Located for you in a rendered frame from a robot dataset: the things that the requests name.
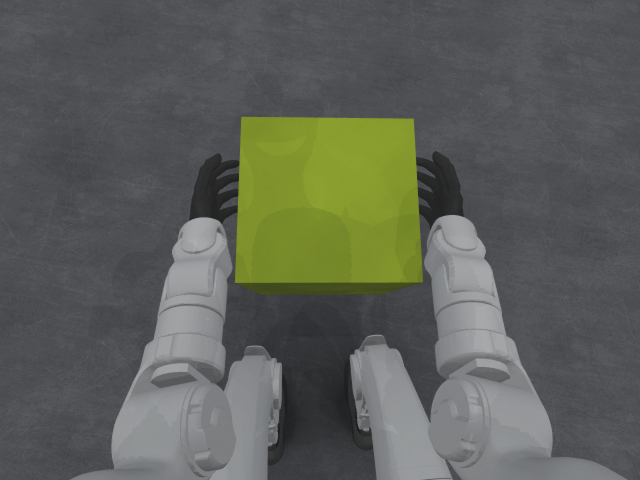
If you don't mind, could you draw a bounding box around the left robot hand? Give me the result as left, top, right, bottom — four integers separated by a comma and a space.
189, 153, 240, 224

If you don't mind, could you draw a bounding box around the robot left shin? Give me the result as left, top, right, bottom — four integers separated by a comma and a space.
228, 346, 279, 444

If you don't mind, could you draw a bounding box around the right robot hand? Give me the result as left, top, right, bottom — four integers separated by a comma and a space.
416, 151, 464, 230

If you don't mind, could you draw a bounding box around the robot left forearm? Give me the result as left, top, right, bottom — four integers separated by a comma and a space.
111, 217, 232, 464

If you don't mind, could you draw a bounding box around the robot right upper arm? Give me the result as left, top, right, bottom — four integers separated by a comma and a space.
428, 374, 627, 480

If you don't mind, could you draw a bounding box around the robot right thigh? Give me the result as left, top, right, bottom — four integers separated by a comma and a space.
350, 344, 453, 480

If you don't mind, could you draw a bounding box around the robot left upper arm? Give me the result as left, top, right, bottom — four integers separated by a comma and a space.
70, 380, 236, 480

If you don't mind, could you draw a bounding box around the robot right forearm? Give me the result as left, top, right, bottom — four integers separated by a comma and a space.
424, 215, 553, 452

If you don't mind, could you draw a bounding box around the carton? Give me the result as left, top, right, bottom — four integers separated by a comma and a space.
235, 117, 423, 295

